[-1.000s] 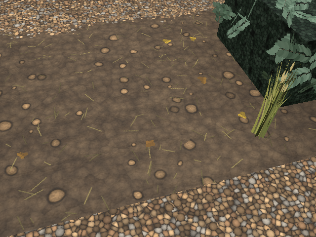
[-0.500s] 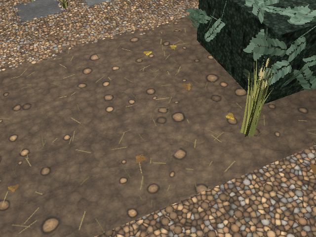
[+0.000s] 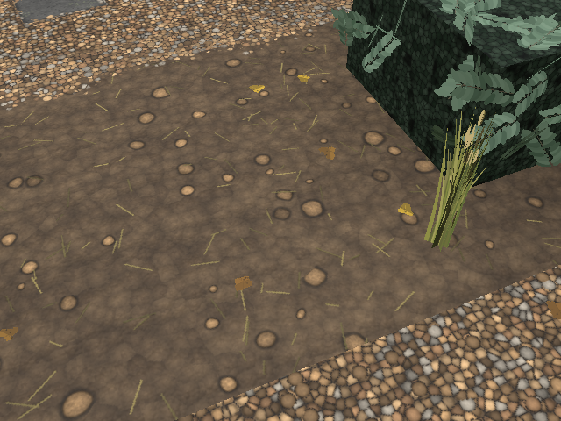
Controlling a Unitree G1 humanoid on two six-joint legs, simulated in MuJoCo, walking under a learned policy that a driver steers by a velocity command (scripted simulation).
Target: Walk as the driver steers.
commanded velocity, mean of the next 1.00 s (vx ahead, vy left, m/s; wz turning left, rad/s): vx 0.47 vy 0.00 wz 0.00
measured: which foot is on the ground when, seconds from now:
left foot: down 0.00-0.36, up 0.38-0.58, down 0.60-1.00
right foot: down 0.00-0.60, up 0.62-1.00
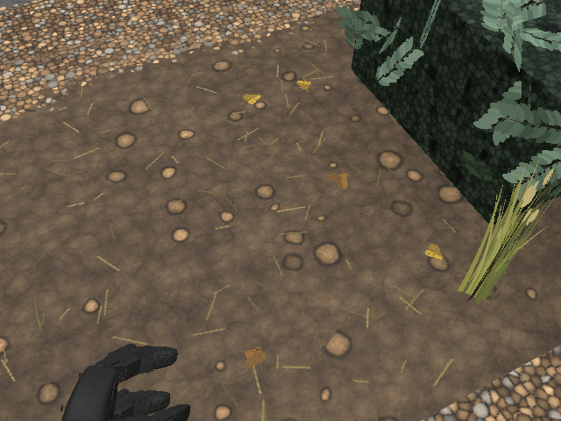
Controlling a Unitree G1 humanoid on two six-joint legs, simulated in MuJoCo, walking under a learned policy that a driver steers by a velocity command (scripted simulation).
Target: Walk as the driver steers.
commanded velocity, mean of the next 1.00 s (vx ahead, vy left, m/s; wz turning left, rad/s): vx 0.99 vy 0.00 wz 0.51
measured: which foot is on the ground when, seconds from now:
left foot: down 0.00-0.06, up 0.08-0.52, down 0.54-0.96, up 0.98-1.00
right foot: up 0.00-0.04, down 0.06-0.54, up 0.56-0.94, down 0.96-1.00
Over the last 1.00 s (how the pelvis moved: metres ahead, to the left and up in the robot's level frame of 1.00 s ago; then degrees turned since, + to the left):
0.31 0.09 -0.01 2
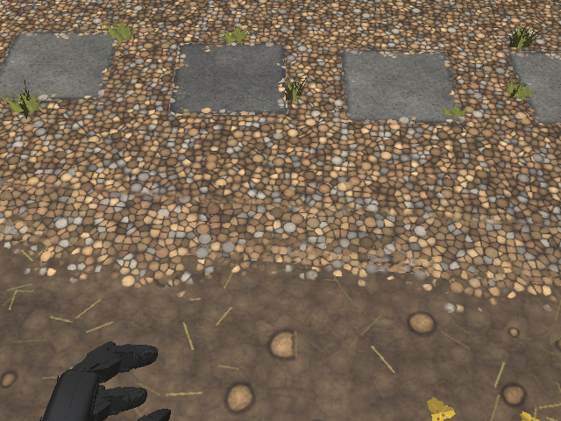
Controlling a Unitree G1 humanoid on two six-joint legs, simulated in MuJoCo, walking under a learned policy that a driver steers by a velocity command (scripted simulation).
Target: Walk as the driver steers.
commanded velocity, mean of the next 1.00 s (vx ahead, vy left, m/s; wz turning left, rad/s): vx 1.00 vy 0.00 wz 0.15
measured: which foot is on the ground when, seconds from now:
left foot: up 0.00-0.40, down 0.42-0.88, up 0.90-1.00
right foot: down 0.00-0.42, up 0.44-0.86, down 0.88-1.00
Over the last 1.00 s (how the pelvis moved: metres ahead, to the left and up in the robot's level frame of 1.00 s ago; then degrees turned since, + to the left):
0.97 0.07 -0.01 32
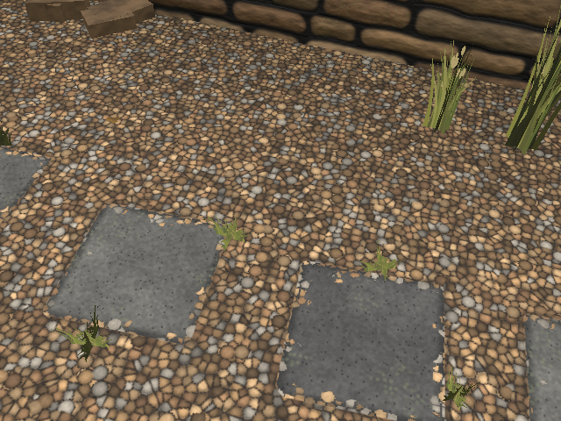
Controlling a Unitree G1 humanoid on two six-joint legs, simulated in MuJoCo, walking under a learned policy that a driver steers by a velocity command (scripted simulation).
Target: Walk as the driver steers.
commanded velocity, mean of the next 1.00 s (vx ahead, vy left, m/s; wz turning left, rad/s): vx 0.93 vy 0.00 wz -0.90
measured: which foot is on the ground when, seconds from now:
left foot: up 0.00-0.26, down 0.28-0.74, up 0.76-1.00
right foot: down 0.00-0.30, up 0.32-0.72, down 0.74-1.00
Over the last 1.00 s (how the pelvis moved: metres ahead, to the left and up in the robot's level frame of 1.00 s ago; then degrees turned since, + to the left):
0.90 0.15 0.01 4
